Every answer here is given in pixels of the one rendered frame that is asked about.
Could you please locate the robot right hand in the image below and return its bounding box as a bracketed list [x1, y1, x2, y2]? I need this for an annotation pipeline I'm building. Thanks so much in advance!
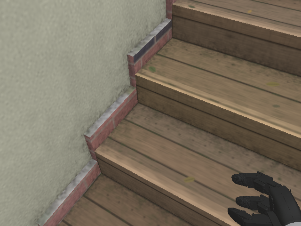
[228, 171, 301, 226]

